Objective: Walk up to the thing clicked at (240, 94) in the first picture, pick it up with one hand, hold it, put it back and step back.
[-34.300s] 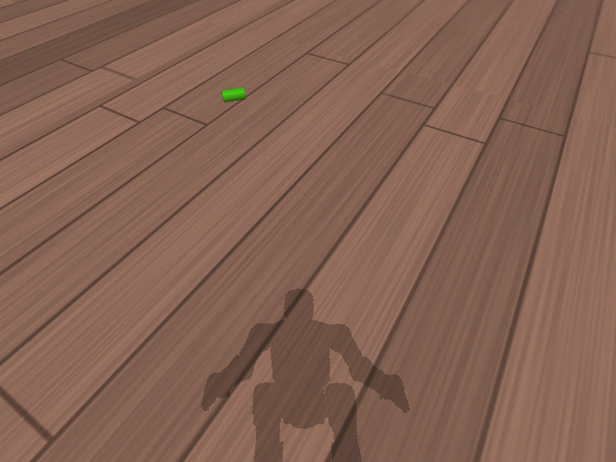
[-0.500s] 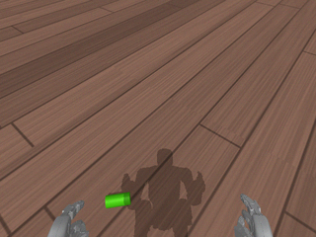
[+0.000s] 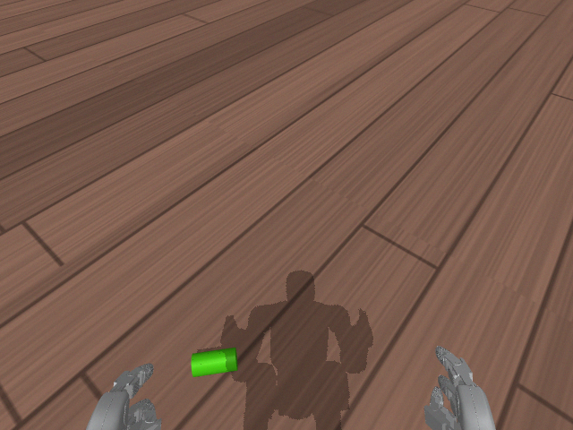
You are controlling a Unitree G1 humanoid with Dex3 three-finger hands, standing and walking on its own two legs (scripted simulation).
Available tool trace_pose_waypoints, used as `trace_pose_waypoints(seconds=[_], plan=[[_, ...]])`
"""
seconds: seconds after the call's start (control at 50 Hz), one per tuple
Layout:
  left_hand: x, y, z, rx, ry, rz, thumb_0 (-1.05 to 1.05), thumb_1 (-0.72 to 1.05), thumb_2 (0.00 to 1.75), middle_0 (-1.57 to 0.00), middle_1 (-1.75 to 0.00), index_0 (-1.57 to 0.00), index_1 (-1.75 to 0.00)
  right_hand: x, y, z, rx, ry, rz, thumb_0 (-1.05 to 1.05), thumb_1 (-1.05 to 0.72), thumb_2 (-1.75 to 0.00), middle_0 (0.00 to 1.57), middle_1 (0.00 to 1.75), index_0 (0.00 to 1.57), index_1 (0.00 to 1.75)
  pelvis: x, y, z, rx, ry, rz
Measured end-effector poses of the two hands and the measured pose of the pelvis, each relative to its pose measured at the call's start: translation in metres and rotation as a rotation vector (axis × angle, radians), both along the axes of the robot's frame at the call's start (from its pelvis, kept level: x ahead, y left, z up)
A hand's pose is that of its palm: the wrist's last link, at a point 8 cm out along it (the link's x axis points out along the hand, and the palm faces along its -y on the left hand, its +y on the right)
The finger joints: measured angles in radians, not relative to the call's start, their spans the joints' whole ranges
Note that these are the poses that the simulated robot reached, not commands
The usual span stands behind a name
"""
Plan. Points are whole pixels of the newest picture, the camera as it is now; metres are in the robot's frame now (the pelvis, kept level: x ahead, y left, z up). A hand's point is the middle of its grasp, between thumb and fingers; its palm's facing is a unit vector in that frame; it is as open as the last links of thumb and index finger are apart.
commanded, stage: home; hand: left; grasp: from above
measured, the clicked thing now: (215, 362) +0.45 +0.22 -0.68
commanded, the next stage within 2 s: stand in 0.80 s
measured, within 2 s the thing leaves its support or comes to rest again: neither
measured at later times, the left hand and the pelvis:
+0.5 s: hand (154, 426) +0.16 +0.18 -0.05, palm faces +0.03 -0.98 -0.20, open 7.4 cm; pelvis +0.00 +0.00 +0.00, yaw +0 degrees
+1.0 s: hand (145, 429) +0.16 +0.20 -0.08, palm faces +0.00 -0.95 -0.30, open 7.4 cm; pelvis -0.01 +0.01 +0.01, yaw +0 degrees
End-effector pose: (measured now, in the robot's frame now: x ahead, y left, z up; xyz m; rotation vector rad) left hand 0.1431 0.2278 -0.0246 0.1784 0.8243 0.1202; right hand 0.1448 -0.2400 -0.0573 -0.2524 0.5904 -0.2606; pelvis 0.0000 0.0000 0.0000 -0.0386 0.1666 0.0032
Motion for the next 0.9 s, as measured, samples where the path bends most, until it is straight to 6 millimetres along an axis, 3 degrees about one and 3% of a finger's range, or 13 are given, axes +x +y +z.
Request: trace_pose_waypoints(seconds=[0.9], plan=[[0.002,0.006,0.0013,0.002,-0.009,-0.006,0.02,0.9,0.9,-0.2,-0.3,-0.2,-0.3,-0.0018,0.007,-0.0008,0.006,0.008,-0.002,0.01,-0.9,-0.9,0.2,0.3,0.2,0.3,-0.0001,0.0061,-0.0007,-0.004,-0.001,-0.002]])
